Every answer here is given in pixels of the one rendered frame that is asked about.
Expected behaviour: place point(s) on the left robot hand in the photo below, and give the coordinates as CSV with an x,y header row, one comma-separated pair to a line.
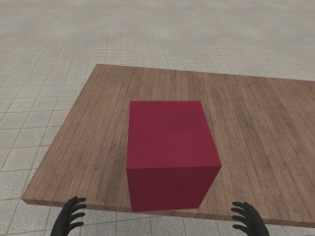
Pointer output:
x,y
62,225

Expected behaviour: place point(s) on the table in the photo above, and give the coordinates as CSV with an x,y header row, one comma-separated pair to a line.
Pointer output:
x,y
263,129

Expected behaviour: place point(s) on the carton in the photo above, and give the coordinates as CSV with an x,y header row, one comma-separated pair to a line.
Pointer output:
x,y
172,160

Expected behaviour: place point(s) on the right robot hand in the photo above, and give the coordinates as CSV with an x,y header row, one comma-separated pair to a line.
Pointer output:
x,y
253,221

